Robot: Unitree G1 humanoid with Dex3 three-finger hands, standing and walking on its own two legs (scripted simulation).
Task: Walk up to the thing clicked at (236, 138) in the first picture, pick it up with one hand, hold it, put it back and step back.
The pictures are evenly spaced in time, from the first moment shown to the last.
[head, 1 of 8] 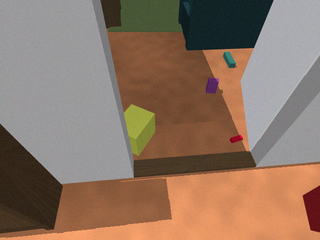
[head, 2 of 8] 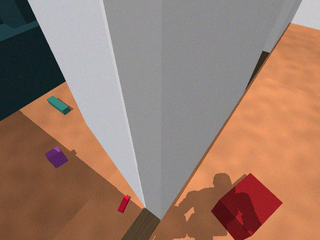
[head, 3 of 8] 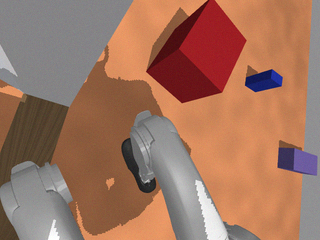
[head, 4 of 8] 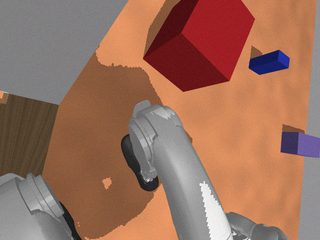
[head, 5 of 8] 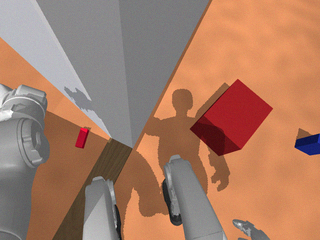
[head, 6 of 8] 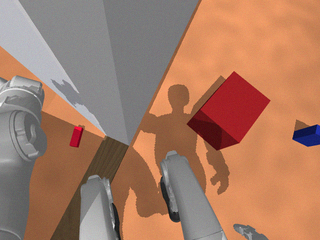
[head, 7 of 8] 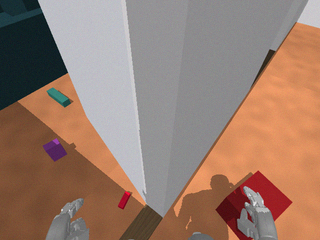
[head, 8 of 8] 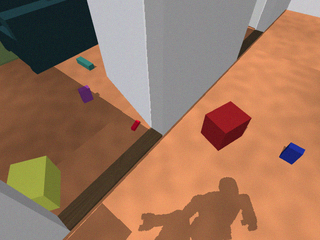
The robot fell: no
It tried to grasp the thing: yes
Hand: left
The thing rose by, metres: 0.00
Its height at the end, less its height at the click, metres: +0.00
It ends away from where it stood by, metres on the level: 0.00
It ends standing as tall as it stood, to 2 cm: yes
